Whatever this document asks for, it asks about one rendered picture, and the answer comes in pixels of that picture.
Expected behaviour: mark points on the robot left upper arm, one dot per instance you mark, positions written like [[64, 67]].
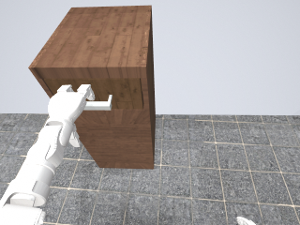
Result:
[[13, 214]]

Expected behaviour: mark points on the cabinet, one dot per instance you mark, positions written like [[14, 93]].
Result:
[[107, 43]]

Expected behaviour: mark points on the left robot hand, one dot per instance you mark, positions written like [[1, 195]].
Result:
[[69, 105]]

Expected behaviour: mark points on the drawer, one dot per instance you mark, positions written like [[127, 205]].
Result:
[[127, 93]]

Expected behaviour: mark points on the handle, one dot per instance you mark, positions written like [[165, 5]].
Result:
[[99, 105]]

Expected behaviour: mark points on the robot left forearm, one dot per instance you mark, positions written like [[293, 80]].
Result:
[[31, 187]]

